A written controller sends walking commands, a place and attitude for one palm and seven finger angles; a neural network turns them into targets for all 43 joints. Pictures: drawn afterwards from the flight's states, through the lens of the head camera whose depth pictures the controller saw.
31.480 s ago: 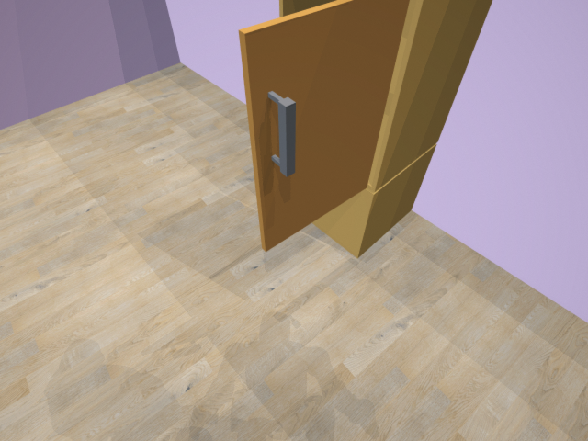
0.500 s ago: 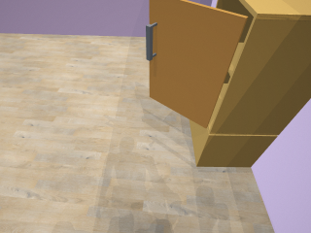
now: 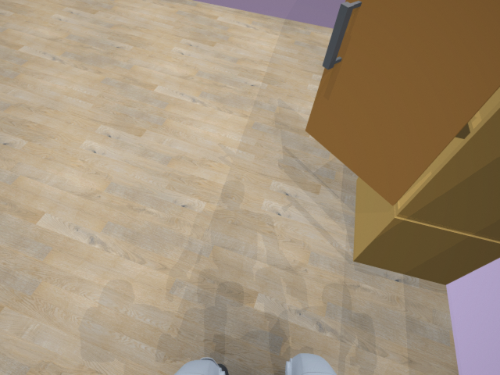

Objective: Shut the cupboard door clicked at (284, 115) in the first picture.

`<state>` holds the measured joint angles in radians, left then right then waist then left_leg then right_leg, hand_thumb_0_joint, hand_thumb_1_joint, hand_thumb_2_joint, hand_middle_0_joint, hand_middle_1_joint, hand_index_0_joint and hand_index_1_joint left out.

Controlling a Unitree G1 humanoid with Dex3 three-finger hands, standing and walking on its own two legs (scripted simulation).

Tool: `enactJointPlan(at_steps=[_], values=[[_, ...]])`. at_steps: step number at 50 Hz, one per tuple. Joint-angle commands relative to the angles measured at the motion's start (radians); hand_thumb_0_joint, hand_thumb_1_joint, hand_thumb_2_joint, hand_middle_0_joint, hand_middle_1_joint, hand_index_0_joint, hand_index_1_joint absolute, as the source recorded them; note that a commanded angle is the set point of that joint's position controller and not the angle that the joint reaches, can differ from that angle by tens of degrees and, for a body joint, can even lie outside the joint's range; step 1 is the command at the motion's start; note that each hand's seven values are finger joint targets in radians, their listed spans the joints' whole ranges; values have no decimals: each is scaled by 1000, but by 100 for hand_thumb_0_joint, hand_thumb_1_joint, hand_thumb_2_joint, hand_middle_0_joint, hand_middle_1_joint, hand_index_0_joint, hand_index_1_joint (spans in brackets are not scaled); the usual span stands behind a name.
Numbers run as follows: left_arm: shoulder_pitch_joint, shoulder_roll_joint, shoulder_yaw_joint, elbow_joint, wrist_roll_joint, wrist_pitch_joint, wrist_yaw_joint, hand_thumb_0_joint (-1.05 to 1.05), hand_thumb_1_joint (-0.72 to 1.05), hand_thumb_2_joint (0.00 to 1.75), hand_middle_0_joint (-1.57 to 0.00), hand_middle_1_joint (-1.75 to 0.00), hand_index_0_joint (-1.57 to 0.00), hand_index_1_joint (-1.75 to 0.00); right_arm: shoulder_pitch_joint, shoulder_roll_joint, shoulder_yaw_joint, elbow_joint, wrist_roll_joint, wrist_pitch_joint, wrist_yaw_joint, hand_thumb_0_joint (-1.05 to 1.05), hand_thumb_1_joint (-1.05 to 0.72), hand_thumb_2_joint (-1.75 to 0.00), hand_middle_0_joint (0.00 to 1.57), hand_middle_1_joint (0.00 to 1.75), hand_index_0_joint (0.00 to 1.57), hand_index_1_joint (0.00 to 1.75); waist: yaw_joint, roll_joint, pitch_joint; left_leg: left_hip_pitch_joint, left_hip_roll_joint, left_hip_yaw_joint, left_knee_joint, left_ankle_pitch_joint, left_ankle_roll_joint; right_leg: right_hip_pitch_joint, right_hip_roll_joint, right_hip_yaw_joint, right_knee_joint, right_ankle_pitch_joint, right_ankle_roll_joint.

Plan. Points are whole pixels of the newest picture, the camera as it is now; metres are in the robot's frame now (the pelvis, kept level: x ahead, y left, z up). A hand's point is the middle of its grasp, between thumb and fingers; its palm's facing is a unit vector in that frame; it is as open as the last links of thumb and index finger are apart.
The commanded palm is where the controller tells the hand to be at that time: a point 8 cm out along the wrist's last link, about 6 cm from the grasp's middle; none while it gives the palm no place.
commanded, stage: walk to a spot facing it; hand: left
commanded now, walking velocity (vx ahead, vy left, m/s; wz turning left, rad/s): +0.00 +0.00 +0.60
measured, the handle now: (342, 36) +0.91 -0.21 +0.06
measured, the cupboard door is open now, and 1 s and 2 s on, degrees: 52 52 52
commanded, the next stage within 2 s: turn to face it in 1.64 s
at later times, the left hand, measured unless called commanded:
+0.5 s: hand out of the picture +0.00 +0.17 -0.15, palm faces +0.30 -0.90 -0.31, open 7.4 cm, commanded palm none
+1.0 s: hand out of the picture -0.05 +0.24 -0.16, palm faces +0.61 -0.76 -0.20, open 7.4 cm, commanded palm none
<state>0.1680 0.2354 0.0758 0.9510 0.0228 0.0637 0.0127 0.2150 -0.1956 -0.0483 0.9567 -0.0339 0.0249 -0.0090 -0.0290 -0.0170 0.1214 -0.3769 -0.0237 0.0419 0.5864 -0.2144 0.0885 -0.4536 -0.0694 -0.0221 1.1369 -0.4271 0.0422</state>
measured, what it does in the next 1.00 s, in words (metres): steps on the spot, turning left: right foot, then left foot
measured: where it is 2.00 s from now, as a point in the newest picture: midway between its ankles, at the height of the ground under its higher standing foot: (164, 314)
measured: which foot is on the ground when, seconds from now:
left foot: down 0.00-0.38, up 0.40-0.78, down 0.80-1.00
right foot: up 0.00-0.38, down 0.40-0.80, up 0.82-1.00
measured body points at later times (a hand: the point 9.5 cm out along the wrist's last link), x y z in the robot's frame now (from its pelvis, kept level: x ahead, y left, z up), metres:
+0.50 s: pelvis +0.00 -0.05 +0.01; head +0.06 -0.05 +0.45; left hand -0.01 +0.22 -0.12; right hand +0.14 -0.30 -0.14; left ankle -0.01 +0.05 -0.66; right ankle +0.01 -0.18 -0.73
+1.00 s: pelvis +0.04 +0.03 +0.01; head +0.05 +0.08 +0.46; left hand -0.08 +0.28 -0.15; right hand +0.25 -0.13 -0.11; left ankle -0.05 +0.07 -0.73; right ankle +0.13 -0.10 -0.64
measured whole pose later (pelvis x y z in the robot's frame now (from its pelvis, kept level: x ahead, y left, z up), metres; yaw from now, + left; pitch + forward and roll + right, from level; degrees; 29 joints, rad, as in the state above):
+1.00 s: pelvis +0.04 +0.03 +0.01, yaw +37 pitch +0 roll -1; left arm 0.23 0.27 0.08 0.91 0.03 0.03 -0.03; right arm 0.23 -0.21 -0.03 0.90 -0.03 -0.03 0.00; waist 0.01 -0.05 0.09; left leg -0.14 -0.03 0.02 0.46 -0.32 0.06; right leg -0.53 -0.12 -0.04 1.14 -0.31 0.06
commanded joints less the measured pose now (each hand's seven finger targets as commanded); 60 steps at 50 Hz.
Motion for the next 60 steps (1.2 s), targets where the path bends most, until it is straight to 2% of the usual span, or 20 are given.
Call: enactJointPlan(at_steps=[1,12,15,17,18,19,20,22,24,27,30,35,38,39,40,41,45,48,56,60], values=[[39,80,27,-83,8,-32,1,0,90,90,-20,-30,-20,-30,51,-204,-45,-60,7,-20,-17,0,-90,-90,20,30,20,30,12,84,-168,158,227,-381,-347,-44,10,-98,-12,56,-9,117,22],[-14,91,15,-142,3,-29,7,0,90,90,-20,-30,-20,-30,65,-224,-74,-70,2,6,-1,0,-90,-90,20,30,20,30,-16,195,-190,203,193,-507,-331,-58,54,-36,58,48,-293,21,26],[56,93,13,-130,-4,-28,14,0,90,90,-20,-30,-20,-30,18,-230,-81,-93,-1,17,2,0,-90,-90,20,30,20,30,13,206,-190,103,163,-525,-322,-51,40,131,93,34,-467,13,2],[157,114,22,-106,-7,-30,17,0,90,90,-20,-30,-20,-30,-28,-219,-85,-110,5,22,5,0,-90,-90,20,30,20,30,57,185,-205,-8,100,-478,-300,-94,-19,326,106,8,-677,104,-15],[197,149,32,-98,-3,-34,21,0,90,90,-20,-30,-20,-30,-38,-187,-84,-115,13,27,9,0,-90,-90,20,30,20,30,73,101,-194,-118,36,-409,-228,-184,-72,429,44,58,-805,97,-43],[189,229,48,-117,14,-42,28,0,90,90,-20,-30,-20,-30,-17,-128,-82,-122,23,29,12,0,-90,-90,20,30,20,30,75,-155,-185,-281,-81,-262,63,-309,-130,473,-210,371,-964,-108,-137],[71,242,34,-146,18,-40,32,0,90,90,-20,-30,-20,-30,0,-139,-86,-124,9,23,10,0,-90,-90,20,30,20,30,41,-250,-104,-309,-120,-142,388,-323,-144,289,-409,495,-1015,-126,-212],[-96,180,18,-197,6,-48,35,0,90,90,-20,-30,-20,-30,68,-139,-82,-108,-3,36,28,0,-90,-90,20,30,20,30,-51,-106,-92,-200,-47,-142,625,-238,-126,128,-319,296,-940,30,-211],[-62,122,3,-175,0,-68,29,0,90,90,-20,-30,-20,-30,47,-139,-74,-89,4,33,37,0,-90,-90,20,30,20,30,-45,-146,-69,-242,-2,-103,662,-149,-146,230,-214,130,-841,363,-169],[66,140,13,-142,3,-79,33,0,90,90,-20,-30,-20,-30,-30,-118,-53,-123,14,25,39,0,-90,-90,20,30,20,30,13,-158,-116,-261,16,-51,534,-183,-159,427,-233,46,-735,764,-163],[181,174,26,-109,6,-75,31,0,90,90,-20,-30,-20,-30,-117,-101,-35,-148,15,23,39,0,-90,-90,20,30,20,30,70,-190,-156,-230,21,1,360,-229,-155,547,-245,8,-674,920,-155],[225,205,43,-92,13,-77,15,0,90,90,-20,-30,-20,-30,-163,-96,-21,-164,19,8,48,0,-90,-90,20,30,20,30,96,-244,-134,-110,20,71,169,-252,-112,509,-289,-8,-703,662,-146],[178,213,47,-94,5,-82,0,0,90,90,-20,-30,-20,-30,-56,-121,-27,-137,10,-13,48,0,-90,-90,20,30,20,30,21,-165,-144,163,-13,115,-68,-165,-83,341,-264,-93,-587,467,-97],[163,185,43,-106,-3,-82,-7,0,90,90,-20,-30,-20,-30,62,-189,-45,-105,8,-22,44,0,-90,-90,20,30,20,30,-48,-2,-206,420,50,2,-168,-114,-45,159,-220,-165,-357,371,-47],[114,103,22,-166,-8,-82,-22,0,90,90,-20,-30,-20,-30,190,-327,-83,-76,-3,-31,33,0,-90,-90,20,30,20,30,-119,367,-248,635,366,-476,-222,-6,97,-216,-51,-213,-37,-170,32],[-54,111,5,-233,5,-79,-17,0,90,90,-20,-30,-20,-30,315,-346,-85,-33,8,-31,21,0,-90,-90,20,30,20,30,-173,285,-212,642,437,-557,-259,143,165,-353,-42,-75,86,-221,11],[-40,105,20,-168,4,-71,-31,0,90,90,-20,-30,-20,-30,83,-214,-35,-95,5,-50,-4,0,-90,-90,20,30,20,30,-34,170,-4,280,295,-360,-341,42,92,-245,-91,19,56,51,8],[20,88,16,-135,6,-67,-44,0,90,90,-20,-30,-20,-30,81,-194,-27,-89,13,-73,-6,0,-90,-90,20,30,20,30,6,137,-39,295,232,-263,-364,126,83,-219,-64,0,0,171,25],[-147,63,-3,-190,0,-84,-48,0,90,90,-20,-30,-20,-30,195,-166,-25,-18,13,-87,-10,0,-90,-90,20,30,20,30,-27,122,-22,392,220,-254,-374,270,113,-266,-43,-5,-276,300,28],[-189,57,-3,-205,-7,-93,-48,0,90,90,-20,-30,-20,-30,209,-167,-28,13,6,-89,-14,0,-90,-90,20,30,20,30,-26,132,-19,358,230,-255,-347,343,101,-118,-11,-14,-437,283,-11]])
